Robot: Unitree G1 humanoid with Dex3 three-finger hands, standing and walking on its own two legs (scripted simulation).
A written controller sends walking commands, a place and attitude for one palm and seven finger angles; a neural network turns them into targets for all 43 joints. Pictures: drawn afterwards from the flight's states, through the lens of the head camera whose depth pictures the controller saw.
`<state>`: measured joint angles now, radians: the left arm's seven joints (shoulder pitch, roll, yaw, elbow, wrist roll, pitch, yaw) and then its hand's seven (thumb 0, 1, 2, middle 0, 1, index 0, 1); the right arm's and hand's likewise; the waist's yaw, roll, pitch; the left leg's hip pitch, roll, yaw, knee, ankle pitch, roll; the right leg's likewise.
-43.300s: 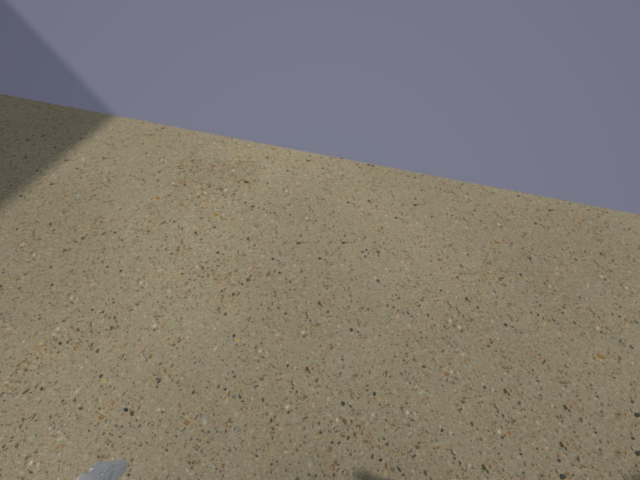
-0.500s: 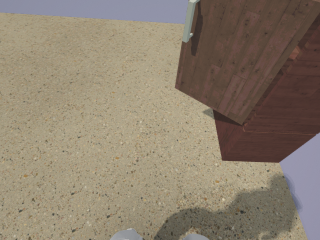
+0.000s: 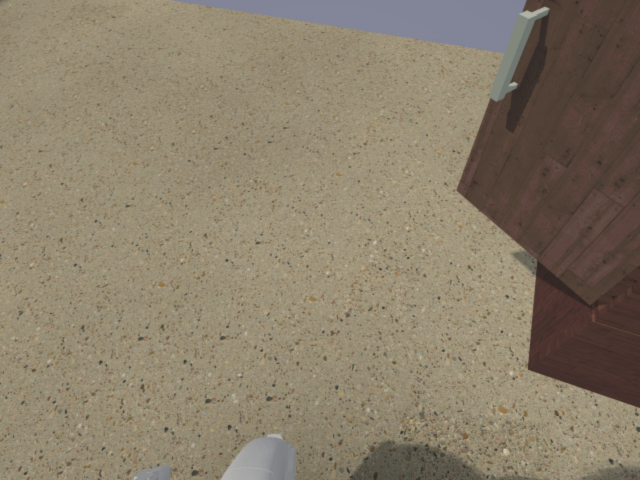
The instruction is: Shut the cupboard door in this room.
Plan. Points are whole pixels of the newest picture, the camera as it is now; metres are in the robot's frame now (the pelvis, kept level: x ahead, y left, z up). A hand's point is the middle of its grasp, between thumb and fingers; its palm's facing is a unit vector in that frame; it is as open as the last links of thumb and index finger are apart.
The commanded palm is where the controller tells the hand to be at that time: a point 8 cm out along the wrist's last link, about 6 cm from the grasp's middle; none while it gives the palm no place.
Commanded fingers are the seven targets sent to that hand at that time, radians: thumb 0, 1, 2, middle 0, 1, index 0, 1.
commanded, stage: walk to a spot facing it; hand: left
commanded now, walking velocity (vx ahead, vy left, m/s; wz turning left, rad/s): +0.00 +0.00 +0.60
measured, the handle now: (518, 56) +0.80 -0.35 +0.06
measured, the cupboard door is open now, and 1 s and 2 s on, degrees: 54 54 54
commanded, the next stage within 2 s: turn to face it in 1.10 s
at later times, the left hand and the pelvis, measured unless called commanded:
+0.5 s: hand out of the picture +0.04 +0.23 -0.16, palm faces +0.33 -0.90 -0.30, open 7.4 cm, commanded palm none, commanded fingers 0.00 0.90 0.90 -0.20 -0.30 -0.20 -0.30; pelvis +0.02 +0.00 -0.01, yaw +19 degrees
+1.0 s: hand out of the picture -0.04 +0.25 -0.19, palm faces +0.63 -0.75 -0.22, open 7.4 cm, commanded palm none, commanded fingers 0.00 0.90 0.90 -0.20 -0.30 -0.20 -0.30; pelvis +0.09 +0.09 -0.02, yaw +38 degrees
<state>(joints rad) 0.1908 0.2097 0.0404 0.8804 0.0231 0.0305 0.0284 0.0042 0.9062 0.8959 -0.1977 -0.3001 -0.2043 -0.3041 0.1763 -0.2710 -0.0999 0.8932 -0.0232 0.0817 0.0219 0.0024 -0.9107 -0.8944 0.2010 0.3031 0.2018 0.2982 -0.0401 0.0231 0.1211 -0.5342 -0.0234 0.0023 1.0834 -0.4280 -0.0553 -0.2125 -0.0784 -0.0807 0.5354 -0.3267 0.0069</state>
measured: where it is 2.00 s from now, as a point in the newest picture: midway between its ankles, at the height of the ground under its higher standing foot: (270, 441)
